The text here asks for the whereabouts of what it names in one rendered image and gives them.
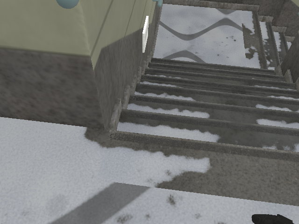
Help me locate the stairs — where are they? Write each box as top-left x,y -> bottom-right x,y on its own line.
259,21 -> 292,71
117,58 -> 299,152

